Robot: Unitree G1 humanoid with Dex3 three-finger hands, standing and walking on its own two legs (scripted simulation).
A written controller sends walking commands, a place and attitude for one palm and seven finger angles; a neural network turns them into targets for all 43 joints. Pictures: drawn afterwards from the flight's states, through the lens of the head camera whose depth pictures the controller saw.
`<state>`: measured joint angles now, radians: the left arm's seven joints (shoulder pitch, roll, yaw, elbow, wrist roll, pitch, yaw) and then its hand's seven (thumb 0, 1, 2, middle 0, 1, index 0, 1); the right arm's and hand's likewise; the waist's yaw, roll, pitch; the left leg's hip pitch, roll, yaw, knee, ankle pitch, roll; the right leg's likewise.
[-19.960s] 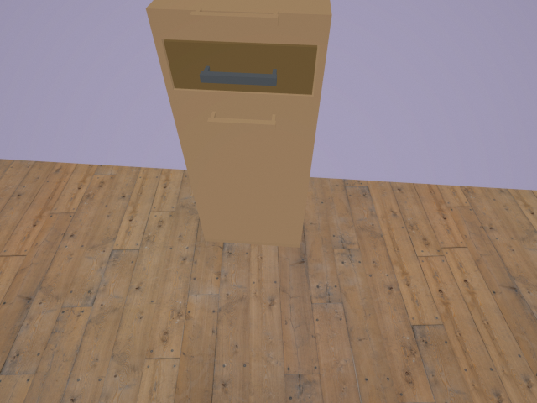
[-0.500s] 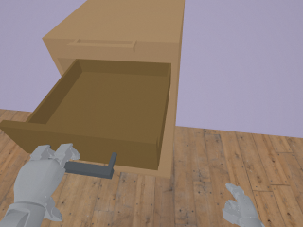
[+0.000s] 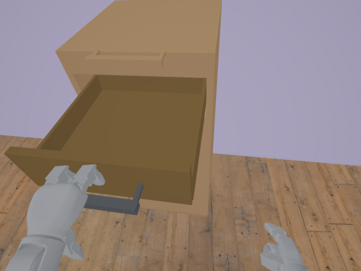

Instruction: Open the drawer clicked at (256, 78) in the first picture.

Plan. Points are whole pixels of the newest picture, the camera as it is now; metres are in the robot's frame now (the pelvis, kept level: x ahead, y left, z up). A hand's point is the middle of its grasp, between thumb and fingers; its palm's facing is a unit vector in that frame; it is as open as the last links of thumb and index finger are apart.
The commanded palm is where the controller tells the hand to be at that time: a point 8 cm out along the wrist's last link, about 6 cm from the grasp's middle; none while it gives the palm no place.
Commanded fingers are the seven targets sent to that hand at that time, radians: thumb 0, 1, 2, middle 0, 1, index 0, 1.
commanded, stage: lift the hand off the handle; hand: left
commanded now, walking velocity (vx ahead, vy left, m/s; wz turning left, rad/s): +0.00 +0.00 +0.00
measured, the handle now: (95, 192) +0.24 +0.22 +0.08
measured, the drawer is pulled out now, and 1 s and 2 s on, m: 0.30 0.30 0.30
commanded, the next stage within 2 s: draw the hand back to the body in 1.06 s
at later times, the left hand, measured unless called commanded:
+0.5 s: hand (64, 191) +0.20 +0.22 +0.16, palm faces +0.12 -0.07 -0.99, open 13.8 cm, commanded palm +0.16 +0.22 +0.22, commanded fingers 0.00 -0.50 0.30 -0.30 -1.20 -0.30 -1.20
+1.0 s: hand (51, 162) +0.21 +0.22 +0.23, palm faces +0.21 -0.05 -0.98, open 13.9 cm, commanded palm +0.17 +0.22 +0.28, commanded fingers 0.00 -0.50 0.30 -0.30 -1.20 -0.30 -1.20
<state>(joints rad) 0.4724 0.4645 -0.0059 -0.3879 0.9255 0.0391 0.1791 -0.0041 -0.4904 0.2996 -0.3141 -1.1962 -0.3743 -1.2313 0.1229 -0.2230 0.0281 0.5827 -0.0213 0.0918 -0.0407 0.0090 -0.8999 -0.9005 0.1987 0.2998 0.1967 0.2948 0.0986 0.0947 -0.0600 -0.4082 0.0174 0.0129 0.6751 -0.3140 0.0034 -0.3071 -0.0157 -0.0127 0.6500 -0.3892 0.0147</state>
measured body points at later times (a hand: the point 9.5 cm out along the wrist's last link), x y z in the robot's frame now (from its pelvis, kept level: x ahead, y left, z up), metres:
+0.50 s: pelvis +0.00 -0.02 +0.01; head -0.01 -0.06 +0.46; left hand +0.18 +0.22 +0.21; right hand +0.24 -0.21 -0.07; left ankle +0.02 +0.12 -0.72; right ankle -0.03 -0.13 -0.72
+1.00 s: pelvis +0.00 -0.01 +0.02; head -0.01 -0.06 +0.46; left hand +0.19 +0.22 +0.28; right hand +0.25 -0.20 -0.07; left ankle +0.02 +0.12 -0.72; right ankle -0.03 -0.13 -0.72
